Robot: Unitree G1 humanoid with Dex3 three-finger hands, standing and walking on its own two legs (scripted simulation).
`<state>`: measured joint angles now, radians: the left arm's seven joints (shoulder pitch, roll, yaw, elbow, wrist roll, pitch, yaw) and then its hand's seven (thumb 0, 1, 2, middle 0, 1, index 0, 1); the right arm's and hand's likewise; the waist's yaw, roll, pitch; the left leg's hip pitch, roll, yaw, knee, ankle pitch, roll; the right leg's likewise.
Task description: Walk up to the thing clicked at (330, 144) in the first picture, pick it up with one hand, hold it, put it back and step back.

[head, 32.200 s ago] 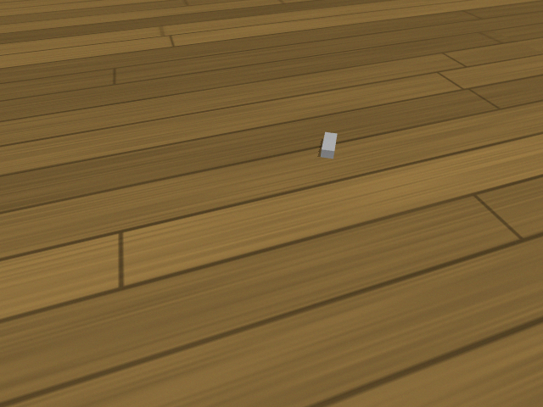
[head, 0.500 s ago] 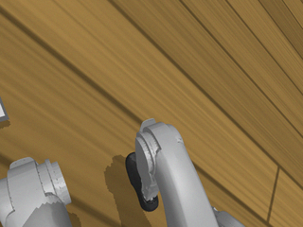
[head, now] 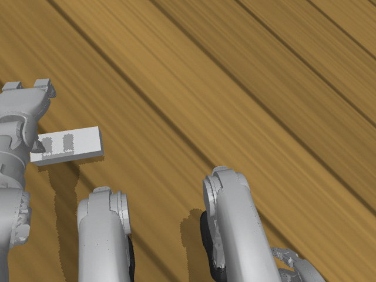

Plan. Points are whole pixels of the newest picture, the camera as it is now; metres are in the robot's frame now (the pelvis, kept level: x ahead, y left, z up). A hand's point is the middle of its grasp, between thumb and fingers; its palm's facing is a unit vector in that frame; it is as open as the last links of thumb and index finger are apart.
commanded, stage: withdraw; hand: left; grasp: from above
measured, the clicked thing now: (68, 145) +0.49 +0.27 -0.33
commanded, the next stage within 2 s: home in 0.28 s
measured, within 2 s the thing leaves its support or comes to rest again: neither
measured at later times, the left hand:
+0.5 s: hand (47, 131) +0.49 +0.28 -0.20, palm faces -0.31 -0.07 -0.95, open 13.5 cm
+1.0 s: hand (12, 177) +0.34 +0.25 +0.01, palm faces -0.26 -0.68 -0.68, open 8.0 cm
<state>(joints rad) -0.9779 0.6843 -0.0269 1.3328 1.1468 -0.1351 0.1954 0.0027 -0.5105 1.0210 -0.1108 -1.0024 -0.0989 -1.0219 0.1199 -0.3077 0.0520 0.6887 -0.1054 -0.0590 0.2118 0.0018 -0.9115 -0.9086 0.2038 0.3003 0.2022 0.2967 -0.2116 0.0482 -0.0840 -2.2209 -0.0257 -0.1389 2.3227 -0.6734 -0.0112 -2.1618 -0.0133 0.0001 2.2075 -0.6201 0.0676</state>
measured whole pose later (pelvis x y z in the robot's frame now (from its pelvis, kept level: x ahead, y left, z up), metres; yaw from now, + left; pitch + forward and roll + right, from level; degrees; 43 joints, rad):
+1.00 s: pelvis +0.01 +0.00 +0.13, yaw +3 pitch +32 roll -6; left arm -0.26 0.43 0.04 0.48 0.50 0.05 0.04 0.01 0.74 0.88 -0.22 -0.33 -0.22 -0.34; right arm 0.13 -0.28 -0.03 0.60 0.00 -0.02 0.06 0.01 -0.90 -0.90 0.20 0.30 0.20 0.30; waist -0.07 0.03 -0.20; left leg -1.83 0.00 -0.10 1.93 -0.66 -0.02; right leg -1.80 -0.04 -0.01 1.84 -0.61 0.06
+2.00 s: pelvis +0.09 +0.00 +0.35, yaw +7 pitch +9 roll -3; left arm 0.50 0.22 0.03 -0.12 -0.05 0.47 0.01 0.01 0.90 0.90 -0.20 -0.30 -0.20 -0.30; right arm 0.27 -0.21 0.03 0.53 0.01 -0.25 -0.18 0.01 -0.90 -0.90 0.21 0.30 0.20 0.30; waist -0.03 0.04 -0.17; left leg -0.68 0.03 -0.08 1.01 -0.49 -0.02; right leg -0.65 -0.03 -0.04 0.93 -0.44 0.04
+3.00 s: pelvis +0.09 -0.01 +0.35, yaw +6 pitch +9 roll -3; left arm 0.50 0.22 0.03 -0.13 -0.05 0.47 0.02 0.01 0.90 0.90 -0.20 -0.30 -0.20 -0.30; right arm 0.29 -0.21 0.03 0.56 0.01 -0.26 -0.19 0.01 -0.90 -0.90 0.21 0.30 0.21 0.30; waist -0.04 0.05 -0.16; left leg -0.68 0.04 -0.08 1.02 -0.50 -0.03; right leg -0.65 -0.03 -0.04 0.94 -0.45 0.04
